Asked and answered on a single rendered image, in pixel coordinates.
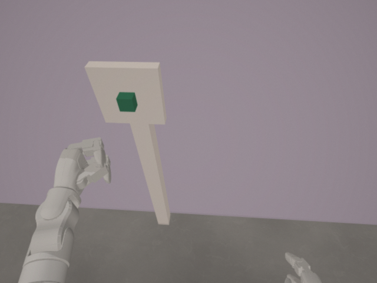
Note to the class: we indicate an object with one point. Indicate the robot left forearm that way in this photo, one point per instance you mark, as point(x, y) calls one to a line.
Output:
point(49, 252)

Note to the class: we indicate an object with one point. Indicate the panel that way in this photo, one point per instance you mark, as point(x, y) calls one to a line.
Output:
point(107, 79)

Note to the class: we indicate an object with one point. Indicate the button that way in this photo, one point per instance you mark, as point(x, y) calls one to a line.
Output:
point(127, 101)

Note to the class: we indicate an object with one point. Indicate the robot right hand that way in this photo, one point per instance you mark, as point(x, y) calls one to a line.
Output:
point(302, 268)

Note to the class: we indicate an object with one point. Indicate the robot left hand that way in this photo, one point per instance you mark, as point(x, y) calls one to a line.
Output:
point(75, 172)

